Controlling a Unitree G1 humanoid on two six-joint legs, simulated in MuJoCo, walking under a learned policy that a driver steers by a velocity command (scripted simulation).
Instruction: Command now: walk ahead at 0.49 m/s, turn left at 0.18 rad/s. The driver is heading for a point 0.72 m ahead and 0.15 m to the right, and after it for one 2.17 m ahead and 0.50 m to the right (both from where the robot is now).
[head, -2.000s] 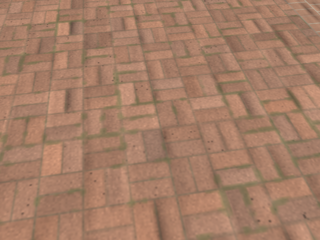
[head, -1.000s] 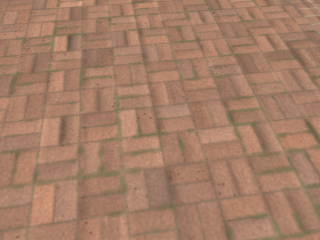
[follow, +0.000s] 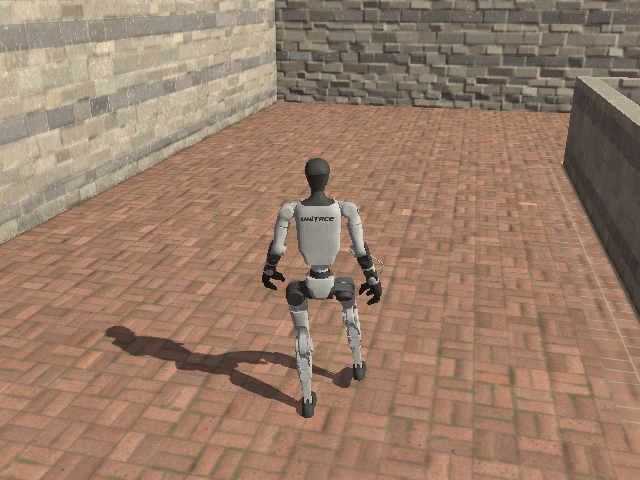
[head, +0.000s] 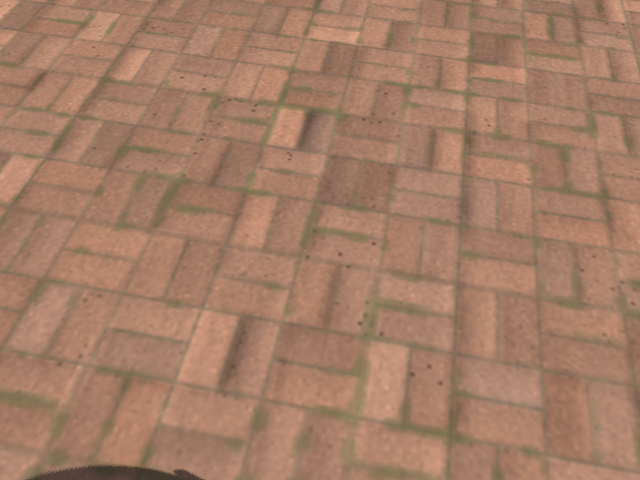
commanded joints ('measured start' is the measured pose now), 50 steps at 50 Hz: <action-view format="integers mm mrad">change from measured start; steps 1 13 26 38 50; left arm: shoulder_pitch -99 340 68 82 345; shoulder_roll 42 191 110 117 245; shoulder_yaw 1 47 5 22 78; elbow -74 -6 40 11 10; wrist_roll -8 2 3 -25 -18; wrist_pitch -18 -24 17 103 127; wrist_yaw -12 -40 -21 6 -9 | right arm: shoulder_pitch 31 192 -65 -79 -313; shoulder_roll -166 -80 -83 -198 -47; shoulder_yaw -37 6 -3 -54 -26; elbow -31 6 -46 -66 -96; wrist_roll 7 2 -6 -26 -7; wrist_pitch -12 -5 46 68 79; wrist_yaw -12 -15 -34 -75 -40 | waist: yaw -28 157 46 6 134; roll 102 -212 -45 247 -271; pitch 19 -469 -134 -158 1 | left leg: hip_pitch -64 -525 -266 34 -748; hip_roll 246 18 186 536 145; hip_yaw -132 -95 3 -289 166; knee -113 1030 412 66 732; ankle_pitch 130 -398 108 426 -513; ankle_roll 102 -87 -148 180 -148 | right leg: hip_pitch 82 1144 500 131 645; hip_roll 47 -284 -37 144 -168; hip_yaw -46 614 -50 -54 501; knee -140 -365 -482 347 -500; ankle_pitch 134 13 419 -712 -809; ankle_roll -6 -401 -248 -10 -315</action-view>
